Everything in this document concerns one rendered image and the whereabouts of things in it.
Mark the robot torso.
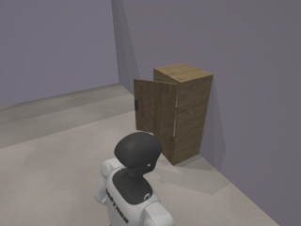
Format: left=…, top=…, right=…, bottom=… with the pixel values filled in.
left=105, top=166, right=161, bottom=226

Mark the left robot upper arm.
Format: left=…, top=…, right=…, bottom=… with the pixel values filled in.
left=94, top=157, right=123, bottom=205

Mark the right robot upper arm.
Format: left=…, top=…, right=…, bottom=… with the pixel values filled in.
left=143, top=202, right=175, bottom=226

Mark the handle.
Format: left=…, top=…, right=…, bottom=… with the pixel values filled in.
left=135, top=97, right=139, bottom=111

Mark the cupboard door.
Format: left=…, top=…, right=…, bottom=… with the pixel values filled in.
left=134, top=78, right=178, bottom=137

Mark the humanoid robot head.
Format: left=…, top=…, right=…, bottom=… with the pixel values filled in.
left=112, top=132, right=162, bottom=205

